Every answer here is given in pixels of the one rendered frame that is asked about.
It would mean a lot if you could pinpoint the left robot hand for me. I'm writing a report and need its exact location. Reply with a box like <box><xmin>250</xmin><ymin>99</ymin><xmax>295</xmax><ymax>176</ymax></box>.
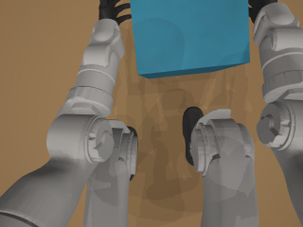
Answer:
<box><xmin>98</xmin><ymin>0</ymin><xmax>132</xmax><ymax>25</ymax></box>

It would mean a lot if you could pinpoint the robot left upper arm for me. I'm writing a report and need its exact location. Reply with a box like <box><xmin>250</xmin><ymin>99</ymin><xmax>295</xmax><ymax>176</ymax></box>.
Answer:
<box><xmin>0</xmin><ymin>113</ymin><xmax>115</xmax><ymax>227</ymax></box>

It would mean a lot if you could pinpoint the carton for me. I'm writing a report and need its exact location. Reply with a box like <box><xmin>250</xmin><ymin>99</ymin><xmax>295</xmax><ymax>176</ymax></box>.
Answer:
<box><xmin>130</xmin><ymin>0</ymin><xmax>250</xmax><ymax>79</ymax></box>

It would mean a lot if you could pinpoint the right robot thigh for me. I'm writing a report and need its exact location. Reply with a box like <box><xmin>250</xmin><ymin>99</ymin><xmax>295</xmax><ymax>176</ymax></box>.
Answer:
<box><xmin>191</xmin><ymin>118</ymin><xmax>259</xmax><ymax>227</ymax></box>

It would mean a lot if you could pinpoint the robot right upper arm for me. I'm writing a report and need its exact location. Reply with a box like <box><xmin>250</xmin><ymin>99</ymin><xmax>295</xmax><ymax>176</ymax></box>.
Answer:
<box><xmin>257</xmin><ymin>98</ymin><xmax>303</xmax><ymax>227</ymax></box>

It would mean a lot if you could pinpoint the robot right forearm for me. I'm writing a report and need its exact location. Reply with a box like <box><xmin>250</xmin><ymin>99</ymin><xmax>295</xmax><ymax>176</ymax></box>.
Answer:
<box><xmin>253</xmin><ymin>2</ymin><xmax>303</xmax><ymax>104</ymax></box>

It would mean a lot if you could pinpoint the robot left forearm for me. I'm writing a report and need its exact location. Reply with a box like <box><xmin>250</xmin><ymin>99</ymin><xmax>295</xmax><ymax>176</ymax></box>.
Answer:
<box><xmin>46</xmin><ymin>18</ymin><xmax>125</xmax><ymax>146</ymax></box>

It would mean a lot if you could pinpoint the robot left foot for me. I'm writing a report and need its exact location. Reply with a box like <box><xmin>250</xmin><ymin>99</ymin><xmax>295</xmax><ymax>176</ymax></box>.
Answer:
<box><xmin>127</xmin><ymin>126</ymin><xmax>138</xmax><ymax>180</ymax></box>

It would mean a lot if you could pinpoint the right robot hand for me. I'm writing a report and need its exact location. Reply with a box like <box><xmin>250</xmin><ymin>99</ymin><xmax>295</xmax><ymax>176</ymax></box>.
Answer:
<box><xmin>248</xmin><ymin>0</ymin><xmax>277</xmax><ymax>24</ymax></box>

